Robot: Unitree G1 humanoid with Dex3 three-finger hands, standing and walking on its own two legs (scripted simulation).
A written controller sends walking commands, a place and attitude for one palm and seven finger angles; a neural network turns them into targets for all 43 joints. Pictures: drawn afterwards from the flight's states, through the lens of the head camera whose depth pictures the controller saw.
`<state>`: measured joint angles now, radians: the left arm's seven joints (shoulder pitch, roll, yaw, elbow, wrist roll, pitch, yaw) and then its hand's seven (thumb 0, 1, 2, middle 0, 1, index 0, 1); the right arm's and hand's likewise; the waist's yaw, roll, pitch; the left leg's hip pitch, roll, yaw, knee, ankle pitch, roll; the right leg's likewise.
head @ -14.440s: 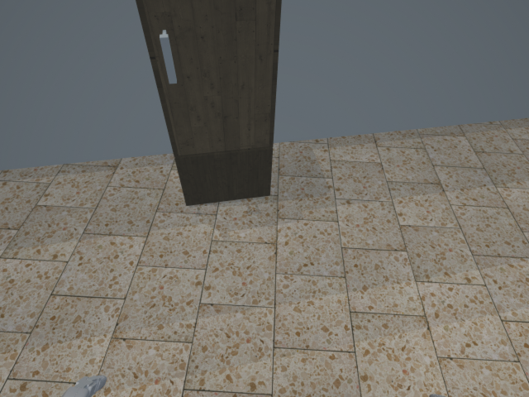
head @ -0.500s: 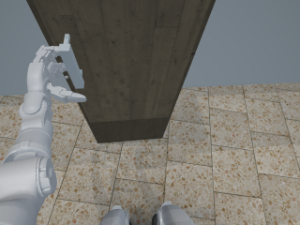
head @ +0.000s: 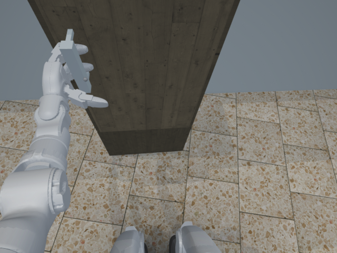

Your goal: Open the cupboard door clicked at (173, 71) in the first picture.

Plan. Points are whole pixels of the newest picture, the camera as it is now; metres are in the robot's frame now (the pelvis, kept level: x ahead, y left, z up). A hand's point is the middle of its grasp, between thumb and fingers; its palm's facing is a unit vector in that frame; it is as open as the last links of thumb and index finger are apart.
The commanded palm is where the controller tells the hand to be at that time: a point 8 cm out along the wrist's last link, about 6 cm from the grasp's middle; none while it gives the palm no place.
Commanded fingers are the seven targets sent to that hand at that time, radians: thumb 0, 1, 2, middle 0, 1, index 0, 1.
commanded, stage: slide the fingers in behind the handle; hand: left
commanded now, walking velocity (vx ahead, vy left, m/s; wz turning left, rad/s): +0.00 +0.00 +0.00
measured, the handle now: (78, 63) +0.55 +0.18 +0.07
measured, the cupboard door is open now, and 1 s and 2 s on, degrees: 0 0 29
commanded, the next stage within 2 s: close the thumb around the handle in 0.44 s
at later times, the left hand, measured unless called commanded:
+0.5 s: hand (88, 79) +0.50 +0.16 +0.07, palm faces +0.04 -1.00 -0.02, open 13.9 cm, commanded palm +0.48 +0.20 +0.07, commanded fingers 0.00 -0.50 0.30 -0.30 -1.20 -0.30 -1.20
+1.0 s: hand (88, 78) +0.50 +0.16 +0.07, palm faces +0.04 -1.00 -0.02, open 8.4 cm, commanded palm +0.47 +0.20 +0.07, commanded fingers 0.00 0.84 0.88 -0.40 -1.34 -0.40 -1.34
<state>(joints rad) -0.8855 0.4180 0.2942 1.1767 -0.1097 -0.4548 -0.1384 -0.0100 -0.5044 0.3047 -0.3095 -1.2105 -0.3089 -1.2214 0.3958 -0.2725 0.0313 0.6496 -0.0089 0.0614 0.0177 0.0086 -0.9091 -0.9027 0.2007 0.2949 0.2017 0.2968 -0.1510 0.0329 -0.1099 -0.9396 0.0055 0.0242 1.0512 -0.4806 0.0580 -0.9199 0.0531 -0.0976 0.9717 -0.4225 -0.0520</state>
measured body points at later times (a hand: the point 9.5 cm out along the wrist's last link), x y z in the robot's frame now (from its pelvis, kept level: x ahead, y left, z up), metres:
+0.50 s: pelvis +0.01 -0.01 +0.00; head +0.13 +0.00 +0.44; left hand +0.49 +0.21 +0.07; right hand +0.02 -0.27 -0.11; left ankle +0.01 +0.08 -0.67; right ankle +0.02 -0.09 -0.67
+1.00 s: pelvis +0.01 +0.00 +0.00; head +0.12 +0.01 +0.44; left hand +0.49 +0.21 +0.08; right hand +0.02 -0.27 -0.11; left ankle +0.01 +0.08 -0.67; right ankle +0.02 -0.09 -0.67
